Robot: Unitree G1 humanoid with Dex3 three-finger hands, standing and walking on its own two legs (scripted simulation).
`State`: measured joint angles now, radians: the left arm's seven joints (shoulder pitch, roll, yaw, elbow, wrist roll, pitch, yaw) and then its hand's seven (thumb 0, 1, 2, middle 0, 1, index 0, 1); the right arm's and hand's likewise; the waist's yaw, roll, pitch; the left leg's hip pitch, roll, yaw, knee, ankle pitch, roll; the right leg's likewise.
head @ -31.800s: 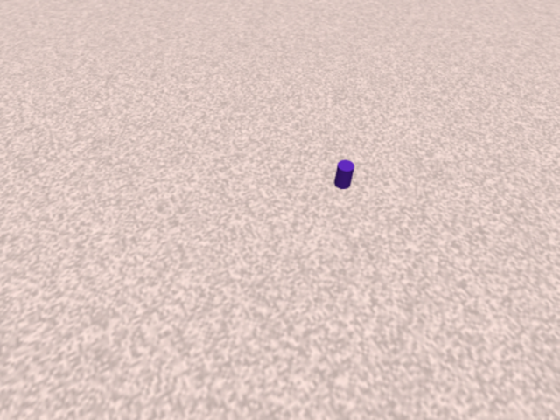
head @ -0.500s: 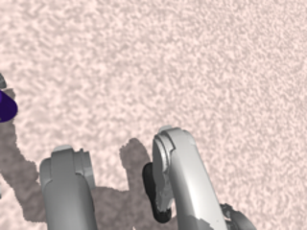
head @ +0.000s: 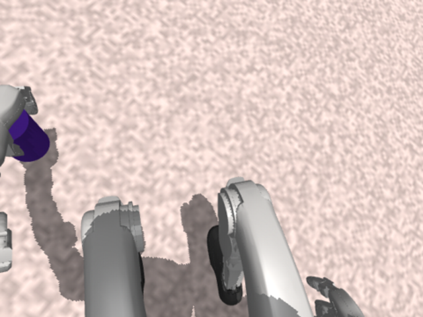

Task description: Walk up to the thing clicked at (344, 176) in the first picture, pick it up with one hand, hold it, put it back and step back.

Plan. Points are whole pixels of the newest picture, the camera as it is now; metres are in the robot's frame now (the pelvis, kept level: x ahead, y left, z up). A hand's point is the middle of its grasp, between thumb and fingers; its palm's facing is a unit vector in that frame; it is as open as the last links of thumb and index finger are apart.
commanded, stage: lift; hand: left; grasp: from above
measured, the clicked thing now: (17, 134) +0.47 +0.33 -0.20
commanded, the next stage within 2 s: hold in 1.70 s
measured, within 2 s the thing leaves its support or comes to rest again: neither
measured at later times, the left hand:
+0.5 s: hand out of the picture +0.43 +0.32 -0.06, palm faces -0.46 -0.08 -0.88, open 10.0 cm
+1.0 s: hand out of the picture +0.37 +0.29 +0.13, palm faces -0.44 -0.12 -0.89, open 9.9 cm
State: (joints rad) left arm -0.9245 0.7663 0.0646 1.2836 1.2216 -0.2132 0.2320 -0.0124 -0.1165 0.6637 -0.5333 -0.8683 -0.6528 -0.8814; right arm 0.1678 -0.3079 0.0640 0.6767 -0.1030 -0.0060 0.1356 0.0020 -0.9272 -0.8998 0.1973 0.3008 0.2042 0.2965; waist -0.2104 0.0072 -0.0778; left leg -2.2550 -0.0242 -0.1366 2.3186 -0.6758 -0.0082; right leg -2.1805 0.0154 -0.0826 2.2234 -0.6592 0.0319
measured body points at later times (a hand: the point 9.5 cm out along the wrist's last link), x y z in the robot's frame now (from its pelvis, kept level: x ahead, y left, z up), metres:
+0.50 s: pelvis +0.00 +0.01 +0.06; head +0.21 +0.07 +0.45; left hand +0.45 +0.32 -0.01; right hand +0.08 -0.26 -0.06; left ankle +0.08 +0.12 -0.33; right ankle +0.11 -0.13 -0.33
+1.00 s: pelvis +0.01 +0.00 +0.22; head +0.14 +0.03 +0.65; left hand +0.38 +0.29 +0.18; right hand +0.15 -0.25 +0.09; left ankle +0.08 +0.12 -0.33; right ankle +0.10 -0.13 -0.33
